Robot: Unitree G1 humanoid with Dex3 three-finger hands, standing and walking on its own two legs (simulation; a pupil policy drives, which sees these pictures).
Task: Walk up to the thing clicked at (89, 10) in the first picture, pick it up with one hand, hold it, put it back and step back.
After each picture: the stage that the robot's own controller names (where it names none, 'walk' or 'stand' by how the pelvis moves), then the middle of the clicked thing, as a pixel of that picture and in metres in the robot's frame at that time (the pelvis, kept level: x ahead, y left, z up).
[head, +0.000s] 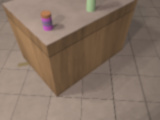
stand; out of the picture +1.15 -0.07 -0.01
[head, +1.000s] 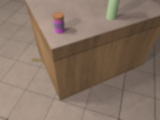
rise first; (114, 0) +1.02 -0.17 +0.01
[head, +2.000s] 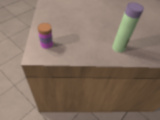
sink last; (126, 30) +0.67 -0.14 +0.02
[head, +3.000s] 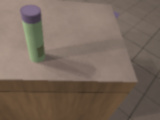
walk; (34, 37) +0.55 +0.20 +0.04
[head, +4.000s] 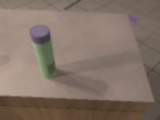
stand; (45, 54) +0.48 +0.18 +0.02
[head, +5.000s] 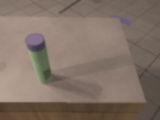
stand; (40, 61) +0.48 +0.19 -0.01
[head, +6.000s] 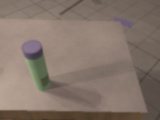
stand; (38, 68) +0.45 +0.19 -0.02
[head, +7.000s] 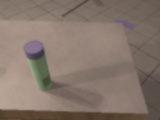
stand; (39, 68) +0.45 +0.19 -0.02
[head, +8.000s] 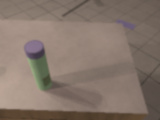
stand; (40, 68) +0.45 +0.19 -0.02
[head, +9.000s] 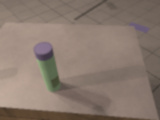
rise first; (48, 69) +0.45 +0.18 -0.01
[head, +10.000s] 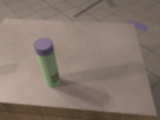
go down; (48, 65) +0.46 +0.18 -0.01
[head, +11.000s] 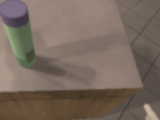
go down; (21, 39) +0.48 +0.17 +0.05
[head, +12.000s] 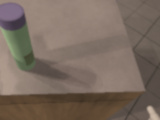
approach; (19, 42) +0.47 +0.18 +0.06
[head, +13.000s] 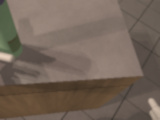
close in; (1, 25) +0.49 +0.19 +0.09
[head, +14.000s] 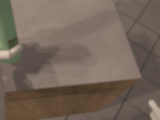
lift; (2, 25) +0.50 +0.18 +0.09
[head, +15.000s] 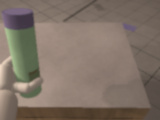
lift; (25, 57) +0.34 +0.17 +0.19
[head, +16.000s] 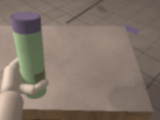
hold; (31, 59) +0.34 +0.16 +0.18
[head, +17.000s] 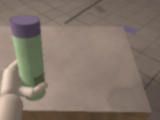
hold; (30, 62) +0.34 +0.16 +0.18
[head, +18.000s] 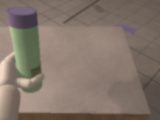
crouch; (27, 54) +0.36 +0.17 +0.19
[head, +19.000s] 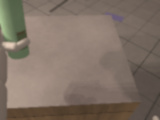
lower; (12, 18) +0.48 +0.19 +0.21
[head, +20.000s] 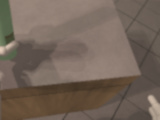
lower; out of the picture +0.52 +0.18 +0.09
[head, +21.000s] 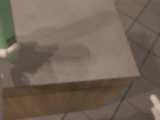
lower; (0, 23) +0.51 +0.18 +0.09
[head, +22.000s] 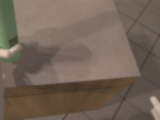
lower; (3, 24) +0.50 +0.18 +0.09
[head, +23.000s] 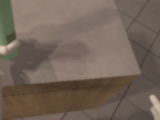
lower; (0, 20) +0.51 +0.18 +0.09
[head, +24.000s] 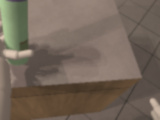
open; (15, 27) +0.50 +0.15 +0.09
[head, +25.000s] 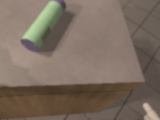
sink last; (45, 22) +0.60 +0.08 -0.02
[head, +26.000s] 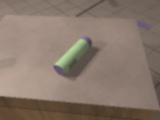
sink last; (74, 54) +0.59 +0.09 -0.05
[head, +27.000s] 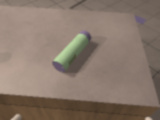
stand; (73, 49) +0.59 +0.07 -0.05
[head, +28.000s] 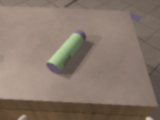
stand; (67, 50) +0.58 +0.08 -0.04
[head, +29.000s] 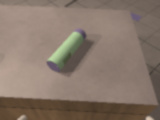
stand; (68, 48) +0.58 +0.08 -0.04
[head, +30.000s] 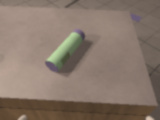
stand; (66, 49) +0.59 +0.09 -0.04
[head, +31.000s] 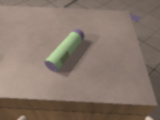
stand; (66, 48) +0.59 +0.09 -0.04
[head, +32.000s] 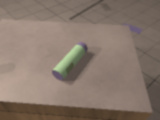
stand; (71, 59) +0.60 +0.08 -0.10
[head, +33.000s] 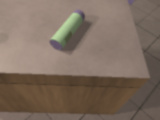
walk; (68, 28) +0.68 +0.06 -0.08
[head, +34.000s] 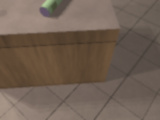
walk; (54, 1) +0.97 +0.21 -0.07
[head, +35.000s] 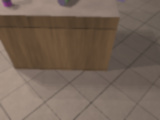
stand; out of the picture +1.26 +0.13 -0.08
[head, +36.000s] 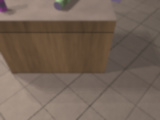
stand; out of the picture +1.23 +0.15 -0.10
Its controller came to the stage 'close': yes
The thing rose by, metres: 0.22
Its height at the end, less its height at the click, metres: -0.09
